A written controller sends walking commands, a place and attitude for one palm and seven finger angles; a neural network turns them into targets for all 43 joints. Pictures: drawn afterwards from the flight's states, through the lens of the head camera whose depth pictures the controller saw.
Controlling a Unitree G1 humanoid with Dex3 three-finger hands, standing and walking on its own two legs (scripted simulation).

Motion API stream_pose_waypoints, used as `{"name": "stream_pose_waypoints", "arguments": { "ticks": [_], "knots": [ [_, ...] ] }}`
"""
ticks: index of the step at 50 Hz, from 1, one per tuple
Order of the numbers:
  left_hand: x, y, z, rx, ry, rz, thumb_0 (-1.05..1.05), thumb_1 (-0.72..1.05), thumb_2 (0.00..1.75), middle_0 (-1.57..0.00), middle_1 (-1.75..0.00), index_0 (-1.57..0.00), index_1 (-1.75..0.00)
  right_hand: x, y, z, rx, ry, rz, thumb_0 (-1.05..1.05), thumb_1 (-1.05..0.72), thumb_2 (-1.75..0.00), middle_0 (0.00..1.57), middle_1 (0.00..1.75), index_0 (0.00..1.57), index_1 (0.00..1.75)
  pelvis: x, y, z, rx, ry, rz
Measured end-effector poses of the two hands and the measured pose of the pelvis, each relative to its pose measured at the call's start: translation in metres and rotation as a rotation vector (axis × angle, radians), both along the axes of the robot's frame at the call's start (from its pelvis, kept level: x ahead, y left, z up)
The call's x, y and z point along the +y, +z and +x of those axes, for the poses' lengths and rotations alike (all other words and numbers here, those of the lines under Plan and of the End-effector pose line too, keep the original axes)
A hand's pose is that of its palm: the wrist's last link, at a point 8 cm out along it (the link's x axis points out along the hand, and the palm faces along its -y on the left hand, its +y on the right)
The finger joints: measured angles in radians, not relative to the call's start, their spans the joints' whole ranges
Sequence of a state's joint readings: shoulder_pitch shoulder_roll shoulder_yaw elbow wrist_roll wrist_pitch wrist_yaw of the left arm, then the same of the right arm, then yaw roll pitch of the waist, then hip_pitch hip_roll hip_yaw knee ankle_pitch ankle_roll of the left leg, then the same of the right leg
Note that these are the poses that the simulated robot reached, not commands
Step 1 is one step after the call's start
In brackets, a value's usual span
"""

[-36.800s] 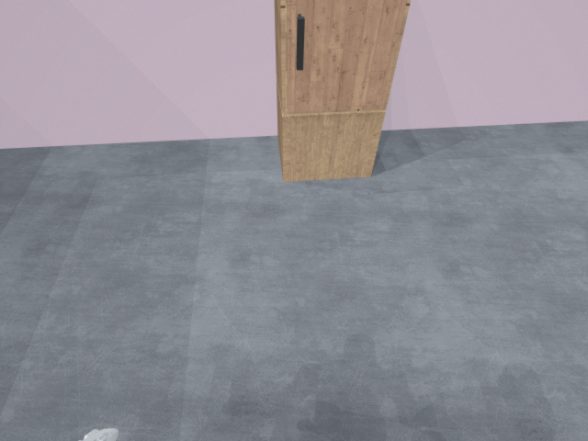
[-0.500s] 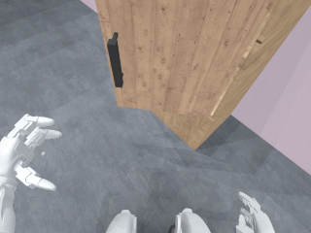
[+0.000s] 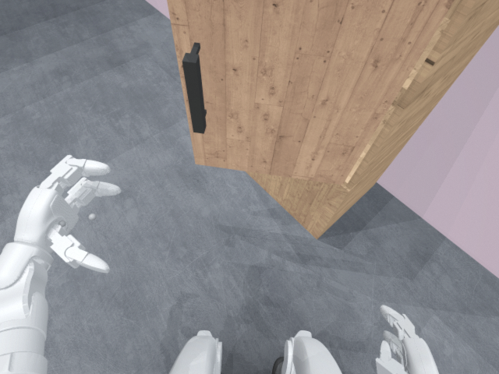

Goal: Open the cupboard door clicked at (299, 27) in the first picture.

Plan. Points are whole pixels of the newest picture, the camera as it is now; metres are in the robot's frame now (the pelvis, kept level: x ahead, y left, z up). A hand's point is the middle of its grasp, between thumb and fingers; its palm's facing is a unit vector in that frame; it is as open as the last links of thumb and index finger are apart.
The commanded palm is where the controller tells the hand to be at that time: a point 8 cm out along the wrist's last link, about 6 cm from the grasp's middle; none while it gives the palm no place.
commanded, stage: move the hooked fingers beside the handle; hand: left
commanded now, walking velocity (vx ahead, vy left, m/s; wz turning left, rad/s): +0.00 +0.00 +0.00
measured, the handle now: (198, 91) +0.62 +0.14 +0.04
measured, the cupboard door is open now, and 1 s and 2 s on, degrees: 40 40 40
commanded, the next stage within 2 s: none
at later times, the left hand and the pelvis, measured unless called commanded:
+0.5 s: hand (118, 166) +0.42 +0.25 +0.04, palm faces -0.08 -1.00 +0.00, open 14.0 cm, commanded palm +0.41 +0.30 +0.05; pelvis +0.01 +0.00 +0.00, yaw -2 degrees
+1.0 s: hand (142, 129) +0.50 +0.22 +0.04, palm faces -0.10 -1.00 +0.00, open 14.0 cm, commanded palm +0.50 +0.26 +0.04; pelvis +0.01 +0.01 -0.01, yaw -3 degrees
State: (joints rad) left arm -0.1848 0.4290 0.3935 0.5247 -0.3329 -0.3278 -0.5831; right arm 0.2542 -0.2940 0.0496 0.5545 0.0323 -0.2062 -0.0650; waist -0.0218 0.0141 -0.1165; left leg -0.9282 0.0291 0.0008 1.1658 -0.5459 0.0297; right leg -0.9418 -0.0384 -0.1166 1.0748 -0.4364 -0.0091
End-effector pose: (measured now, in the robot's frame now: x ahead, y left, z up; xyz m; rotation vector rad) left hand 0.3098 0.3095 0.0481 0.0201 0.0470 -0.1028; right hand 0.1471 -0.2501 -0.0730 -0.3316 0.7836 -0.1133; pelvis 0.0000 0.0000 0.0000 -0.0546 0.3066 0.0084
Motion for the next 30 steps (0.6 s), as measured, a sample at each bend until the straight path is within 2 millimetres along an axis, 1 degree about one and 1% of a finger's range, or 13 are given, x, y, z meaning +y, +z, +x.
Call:
{"name": "stream_pose_waypoints", "arguments": {
  "ticks": [4, 8, 12, 18, 25, 30],
  "knots": [
    [-0.006, 0.000, 0.022, 0.006, -0.008, -0.001, -0.02, -0.50, 0.30, -0.30, -1.20, -0.30, -1.20, -0.002, -0.002, -0.010, 0.029, -0.026, 0.001, 0.01, -0.90, -0.90, 0.20, 0.30, 0.21, 0.30, 0.000, 0.000, 0.000, 0.011, -0.009, 0.003],
    [-0.004, -0.001, 0.040, 0.012, 0.014, -0.005, -0.02, -0.50, 0.30, -0.31, -1.20, -0.30, -1.20, -0.005, -0.004, -0.023, 0.075, -0.053, 0.003, 0.01, -0.90, -0.90, 0.20, 0.30, 0.21, 0.30, 0.000, 0.001, 0.001, 0.023, -0.019, 0.006],
    [-0.001, -0.002, 0.054, 0.018, 0.023, 0.001, -0.02, -0.49, 0.30, -0.30, -1.20, -0.30, -1.20, -0.009, -0.008, -0.039, 0.135, -0.080, -0.001, 0.01, -0.90, -0.90, 0.20, 0.30, 0.21, 0.30, 0.000, 0.001, 0.003, 0.036, -0.024, 0.006],
    [-0.006, -0.002, 0.072, 0.008, 0.009, -0.005, -0.02, -0.49, 0.30, -0.30, -1.20, -0.30, -1.20, -0.014, -0.013, -0.059, 0.226, -0.117, -0.011, 0.01, -0.90, -0.90, 0.20, 0.30, 0.21, 0.30, 0.001, 0.001, 0.007, 0.052, -0.028, 0.005],
    [-0.008, -0.010, 0.096, 0.026, 0.018, -0.013, -0.02, -0.50, 0.30, -0.30, -1.20, -0.30, -1.20, -0.018, -0.017, -0.072, 0.290, -0.145, -0.026, 0.01, -0.90, -0.90, 0.20, 0.30, 0.21, 0.30, 0.001, -0.002, 0.007, 0.070, -0.031, 0.003],
    [-0.010, -0.008, 0.116, 0.008, 0.015, -0.018, -0.02, -0.50, 0.30, -0.30, -1.20, -0.30, -1.20, -0.018, -0.019, -0.079, 0.327, -0.160, -0.033, 0.00, -0.90, -0.90, 0.20, 0.30, 0.20, 0.30, 0.002, -0.004, 0.007, 0.084, -0.034, -0.001]
  ]
}}
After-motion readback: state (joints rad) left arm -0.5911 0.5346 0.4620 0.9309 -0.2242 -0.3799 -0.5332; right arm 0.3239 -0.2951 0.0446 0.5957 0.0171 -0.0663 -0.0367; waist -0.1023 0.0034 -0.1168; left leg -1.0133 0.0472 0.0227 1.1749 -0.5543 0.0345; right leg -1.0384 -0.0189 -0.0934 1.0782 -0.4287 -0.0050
